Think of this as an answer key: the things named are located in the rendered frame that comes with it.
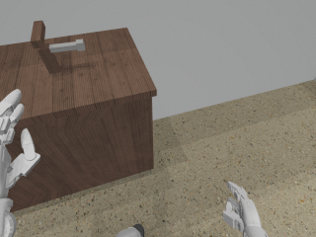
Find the robot left hand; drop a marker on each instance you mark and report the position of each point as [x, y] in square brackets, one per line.
[10, 113]

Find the tap lever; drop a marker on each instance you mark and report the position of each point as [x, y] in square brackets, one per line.
[66, 46]

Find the robot right forearm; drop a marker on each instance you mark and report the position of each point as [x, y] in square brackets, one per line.
[254, 231]

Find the robot left forearm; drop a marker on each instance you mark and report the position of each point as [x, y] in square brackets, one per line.
[8, 222]

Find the robot right hand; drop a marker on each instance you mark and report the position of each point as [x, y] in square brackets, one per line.
[245, 213]

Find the left robot foot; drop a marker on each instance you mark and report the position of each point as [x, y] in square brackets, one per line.
[140, 228]

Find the counter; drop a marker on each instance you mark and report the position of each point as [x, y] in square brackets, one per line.
[89, 112]

